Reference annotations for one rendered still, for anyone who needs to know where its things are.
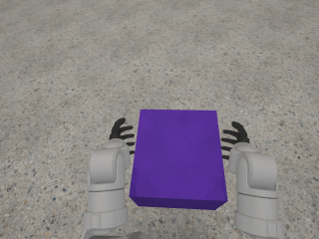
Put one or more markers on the robot left hand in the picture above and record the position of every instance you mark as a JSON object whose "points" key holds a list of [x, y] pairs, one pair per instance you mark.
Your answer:
{"points": [[117, 130]]}

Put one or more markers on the robot right forearm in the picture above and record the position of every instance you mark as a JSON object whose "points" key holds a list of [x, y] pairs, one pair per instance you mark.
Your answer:
{"points": [[257, 213]]}

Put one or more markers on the carton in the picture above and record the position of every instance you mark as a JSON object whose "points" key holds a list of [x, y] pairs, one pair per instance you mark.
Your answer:
{"points": [[178, 161]]}

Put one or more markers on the robot right hand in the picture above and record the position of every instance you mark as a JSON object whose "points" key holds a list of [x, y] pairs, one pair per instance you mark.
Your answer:
{"points": [[241, 136]]}

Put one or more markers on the robot left forearm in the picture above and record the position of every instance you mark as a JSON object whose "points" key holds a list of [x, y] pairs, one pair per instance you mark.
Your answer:
{"points": [[107, 209]]}

